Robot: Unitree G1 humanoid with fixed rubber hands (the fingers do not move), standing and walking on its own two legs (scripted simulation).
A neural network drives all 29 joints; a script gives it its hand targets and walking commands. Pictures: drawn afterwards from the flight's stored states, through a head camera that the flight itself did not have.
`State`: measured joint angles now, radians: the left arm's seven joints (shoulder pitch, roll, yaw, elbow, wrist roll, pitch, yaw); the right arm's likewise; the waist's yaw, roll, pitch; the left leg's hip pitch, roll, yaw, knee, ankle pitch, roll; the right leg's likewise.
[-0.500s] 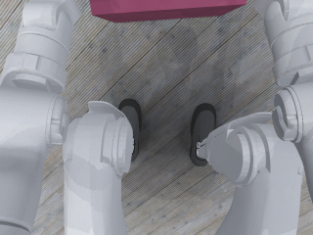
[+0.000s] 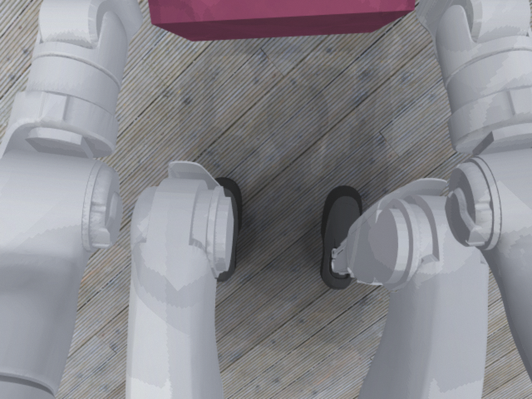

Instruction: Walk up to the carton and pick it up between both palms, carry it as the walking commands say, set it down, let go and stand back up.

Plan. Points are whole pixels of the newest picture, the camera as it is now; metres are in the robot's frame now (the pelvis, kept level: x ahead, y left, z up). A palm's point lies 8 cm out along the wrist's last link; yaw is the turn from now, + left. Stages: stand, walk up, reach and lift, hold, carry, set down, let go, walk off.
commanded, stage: reach and lift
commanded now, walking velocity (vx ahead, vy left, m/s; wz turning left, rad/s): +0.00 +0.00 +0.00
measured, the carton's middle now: out of the picture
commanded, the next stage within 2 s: none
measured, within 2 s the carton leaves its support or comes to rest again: neither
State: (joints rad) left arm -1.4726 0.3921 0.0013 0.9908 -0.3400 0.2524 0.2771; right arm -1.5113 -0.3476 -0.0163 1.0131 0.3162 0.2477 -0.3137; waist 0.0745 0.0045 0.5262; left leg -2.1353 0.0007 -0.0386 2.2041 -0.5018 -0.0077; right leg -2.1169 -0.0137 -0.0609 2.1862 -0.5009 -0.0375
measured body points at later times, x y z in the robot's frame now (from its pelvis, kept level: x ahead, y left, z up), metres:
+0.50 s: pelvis -0.01 -0.01 +0.03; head +0.31 +0.02 +0.32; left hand +0.53 +0.23 -0.06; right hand +0.55 -0.12 -0.08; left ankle +0.14 +0.12 -0.33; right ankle +0.15 -0.11 -0.33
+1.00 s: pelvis -0.02 -0.01 +0.08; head +0.29 +0.02 +0.39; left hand +0.50 +0.23 +0.00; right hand +0.54 -0.12 -0.01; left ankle +0.14 +0.12 -0.33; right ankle +0.15 -0.11 -0.33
